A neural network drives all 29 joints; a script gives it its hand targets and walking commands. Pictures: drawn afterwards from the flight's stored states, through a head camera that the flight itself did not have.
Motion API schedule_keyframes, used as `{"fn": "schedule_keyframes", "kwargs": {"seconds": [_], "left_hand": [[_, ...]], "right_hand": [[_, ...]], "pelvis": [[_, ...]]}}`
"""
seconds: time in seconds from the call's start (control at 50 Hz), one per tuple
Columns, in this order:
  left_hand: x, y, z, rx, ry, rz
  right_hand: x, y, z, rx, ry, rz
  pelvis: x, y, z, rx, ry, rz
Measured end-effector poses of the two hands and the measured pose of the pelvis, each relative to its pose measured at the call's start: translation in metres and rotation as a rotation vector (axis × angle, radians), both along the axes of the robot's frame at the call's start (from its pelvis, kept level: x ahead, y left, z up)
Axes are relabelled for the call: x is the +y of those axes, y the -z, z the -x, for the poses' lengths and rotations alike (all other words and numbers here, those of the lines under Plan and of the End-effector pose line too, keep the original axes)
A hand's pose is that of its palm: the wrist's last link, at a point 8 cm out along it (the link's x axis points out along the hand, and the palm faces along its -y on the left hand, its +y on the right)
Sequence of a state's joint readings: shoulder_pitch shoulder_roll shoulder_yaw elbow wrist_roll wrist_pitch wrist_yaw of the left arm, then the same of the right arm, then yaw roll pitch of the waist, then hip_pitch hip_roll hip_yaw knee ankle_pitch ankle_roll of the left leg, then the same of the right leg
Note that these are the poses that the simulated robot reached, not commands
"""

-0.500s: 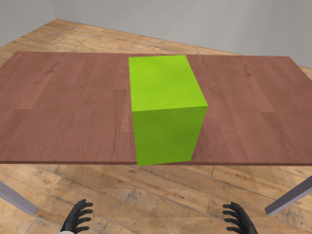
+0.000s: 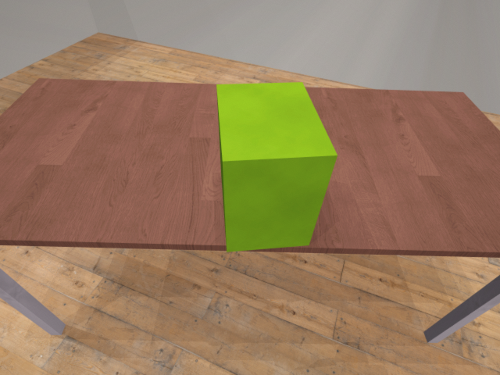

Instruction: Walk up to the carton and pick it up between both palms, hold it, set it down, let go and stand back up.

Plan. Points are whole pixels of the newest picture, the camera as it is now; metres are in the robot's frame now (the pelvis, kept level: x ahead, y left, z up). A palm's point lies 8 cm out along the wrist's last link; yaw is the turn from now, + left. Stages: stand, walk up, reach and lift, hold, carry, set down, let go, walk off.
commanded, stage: stand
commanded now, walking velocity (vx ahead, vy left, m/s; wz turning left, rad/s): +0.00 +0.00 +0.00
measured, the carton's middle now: (264, 167) +0.50 -0.03 +0.06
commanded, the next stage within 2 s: none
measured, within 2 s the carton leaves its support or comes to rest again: neither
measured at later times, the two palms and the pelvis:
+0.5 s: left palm out of the picture +0.02 +0.26 -0.13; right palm out of the picture +0.03 -0.25 -0.11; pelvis +0.00 +0.01 +0.00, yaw +0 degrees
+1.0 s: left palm out of the picture +0.03 +0.26 -0.12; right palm out of the picture +0.03 -0.25 -0.12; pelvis +0.00 +0.00 +0.00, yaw +1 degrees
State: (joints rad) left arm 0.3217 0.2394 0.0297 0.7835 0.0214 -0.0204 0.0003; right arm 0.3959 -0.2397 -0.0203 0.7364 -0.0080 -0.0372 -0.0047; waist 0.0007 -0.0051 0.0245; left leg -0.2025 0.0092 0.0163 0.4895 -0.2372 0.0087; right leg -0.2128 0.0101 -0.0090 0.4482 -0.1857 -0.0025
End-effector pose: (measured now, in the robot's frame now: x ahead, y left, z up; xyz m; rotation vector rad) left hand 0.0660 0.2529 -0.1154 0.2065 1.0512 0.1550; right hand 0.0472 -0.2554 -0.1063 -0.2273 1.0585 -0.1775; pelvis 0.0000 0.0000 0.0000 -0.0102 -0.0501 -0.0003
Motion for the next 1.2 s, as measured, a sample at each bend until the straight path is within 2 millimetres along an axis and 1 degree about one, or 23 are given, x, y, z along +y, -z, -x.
{"fn": "schedule_keyframes", "kwargs": {"seconds": [0.12, 0.22, 0.32, 0.4, 0.48, 0.6, 0.7, 1.0, 1.2], "left_hand": [[0.004, 0.004, 0.015, 0.029, 0.002, 0.003], [0.008, 0.008, 0.029, 0.063, -0.002, 0.002], [0.011, 0.010, 0.043, 0.109, -0.007, -0.002], [0.011, 0.011, 0.049, 0.130, -0.013, -0.004], [0.010, 0.012, 0.049, 0.132, -0.017, -0.004], [0.007, 0.012, 0.041, 0.122, -0.016, -0.001], [0.005, 0.011, 0.036, 0.116, -0.014, -0.002], [0.003, 0.010, 0.032, 0.127, -0.027, -0.011], [0.000, 0.010, 0.039, 0.158, -0.039, -0.011]], "right_hand": [[0.005, 0.003, 0.016, 0.021, 0.008, 0.000], [0.006, 0.004, 0.026, 0.044, 0.009, 0.003], [0.006, 0.005, 0.030, 0.067, 0.008, 0.006], [0.006, 0.006, 0.029, 0.073, 0.005, 0.005], [0.007, 0.006, 0.023, 0.068, 0.001, 0.004], [0.007, 0.007, 0.014, 0.059, -0.005, 0.000], [0.006, 0.008, 0.011, 0.061, -0.005, -0.001], [0.002, 0.011, 0.018, 0.111, -0.002, -0.002], [0.000, 0.013, 0.020, 0.136, 0.000, -0.005]], "pelvis": [[0.005, 0.001, 0.006, -0.003, 0.000, -0.002], [0.008, 0.002, 0.010, 0.003, -0.001, -0.005], [0.009, 0.002, 0.011, 0.012, -0.002, -0.006], [0.009, 0.002, 0.009, 0.015, -0.004, -0.007], [0.008, 0.002, 0.006, 0.014, -0.006, -0.006], [0.007, 0.002, 0.002, 0.013, -0.008, -0.006], [0.006, 0.001, -0.001, 0.014, -0.010, -0.006], [0.002, 0.000, -0.004, 0.011, -0.018, -0.006], [-0.002, -0.001, -0.005, 0.017, -0.023, -0.007]]}}
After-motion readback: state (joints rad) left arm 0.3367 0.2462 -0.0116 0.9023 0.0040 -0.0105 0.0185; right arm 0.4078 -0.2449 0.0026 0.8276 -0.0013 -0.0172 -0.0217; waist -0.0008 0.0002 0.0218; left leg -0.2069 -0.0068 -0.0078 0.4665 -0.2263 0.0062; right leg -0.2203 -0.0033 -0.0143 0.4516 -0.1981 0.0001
